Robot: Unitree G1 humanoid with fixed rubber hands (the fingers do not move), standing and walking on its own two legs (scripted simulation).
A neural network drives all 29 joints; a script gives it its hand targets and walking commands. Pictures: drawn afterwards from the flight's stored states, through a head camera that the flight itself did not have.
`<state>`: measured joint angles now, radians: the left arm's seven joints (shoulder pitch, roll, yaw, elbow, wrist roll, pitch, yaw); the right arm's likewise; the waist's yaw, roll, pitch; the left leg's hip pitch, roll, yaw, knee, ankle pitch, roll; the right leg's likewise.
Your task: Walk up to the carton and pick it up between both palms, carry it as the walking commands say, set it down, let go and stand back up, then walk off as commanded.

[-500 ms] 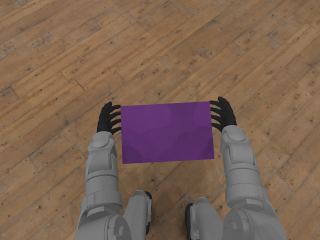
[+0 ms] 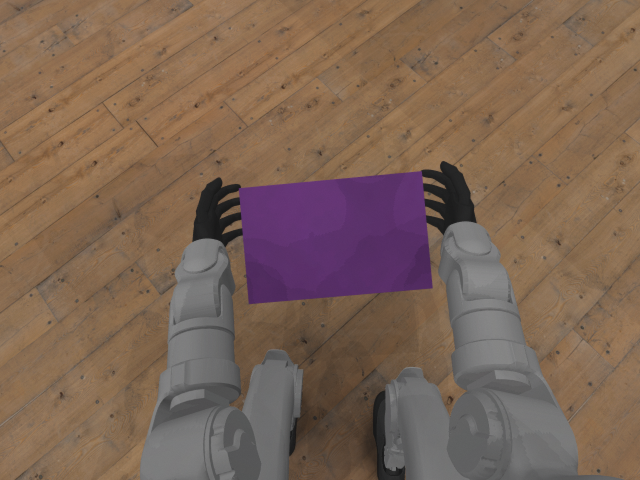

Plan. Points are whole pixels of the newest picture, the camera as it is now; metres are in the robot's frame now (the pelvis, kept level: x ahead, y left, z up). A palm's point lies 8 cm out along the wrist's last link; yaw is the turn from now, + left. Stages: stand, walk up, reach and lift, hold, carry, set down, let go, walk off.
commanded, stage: set down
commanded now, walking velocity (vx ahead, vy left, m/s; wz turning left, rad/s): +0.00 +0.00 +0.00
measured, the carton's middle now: (333, 238) +0.44 +0.04 -0.16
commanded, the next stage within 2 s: none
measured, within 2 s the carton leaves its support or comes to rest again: neither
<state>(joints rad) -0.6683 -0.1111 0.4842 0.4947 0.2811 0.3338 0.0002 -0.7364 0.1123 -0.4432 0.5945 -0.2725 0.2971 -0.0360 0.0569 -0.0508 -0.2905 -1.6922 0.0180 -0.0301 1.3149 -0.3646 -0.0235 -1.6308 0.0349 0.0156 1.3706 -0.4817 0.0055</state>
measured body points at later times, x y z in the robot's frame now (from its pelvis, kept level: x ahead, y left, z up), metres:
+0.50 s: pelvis -0.03 +0.00 -0.08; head +0.22 +0.02 +0.29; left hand +0.42 +0.20 -0.17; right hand +0.47 -0.11 -0.16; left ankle +0.10 +0.13 -0.57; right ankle +0.05 -0.12 -0.57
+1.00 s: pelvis -0.04 +0.00 -0.15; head +0.26 +0.02 +0.18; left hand +0.44 +0.21 -0.26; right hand +0.49 -0.11 -0.26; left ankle +0.10 +0.13 -0.57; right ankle +0.05 -0.12 -0.57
